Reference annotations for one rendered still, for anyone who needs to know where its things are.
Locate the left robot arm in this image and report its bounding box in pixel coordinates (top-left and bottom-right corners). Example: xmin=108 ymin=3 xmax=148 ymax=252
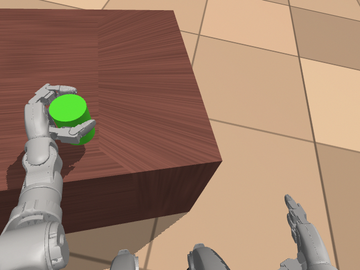
xmin=0 ymin=137 xmax=69 ymax=270

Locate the right robot hand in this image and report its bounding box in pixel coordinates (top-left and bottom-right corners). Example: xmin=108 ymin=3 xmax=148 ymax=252
xmin=278 ymin=194 xmax=331 ymax=270

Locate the can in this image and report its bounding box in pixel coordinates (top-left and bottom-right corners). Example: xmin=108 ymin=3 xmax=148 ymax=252
xmin=49 ymin=94 xmax=95 ymax=145

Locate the left robot hand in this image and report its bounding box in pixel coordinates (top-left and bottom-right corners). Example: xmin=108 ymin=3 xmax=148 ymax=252
xmin=24 ymin=83 xmax=96 ymax=144

